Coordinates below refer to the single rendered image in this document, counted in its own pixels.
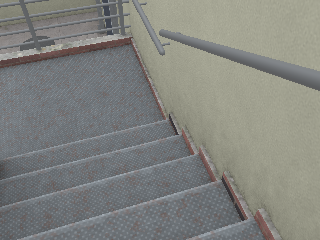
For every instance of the stairs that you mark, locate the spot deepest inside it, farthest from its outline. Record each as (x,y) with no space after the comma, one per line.
(140,183)

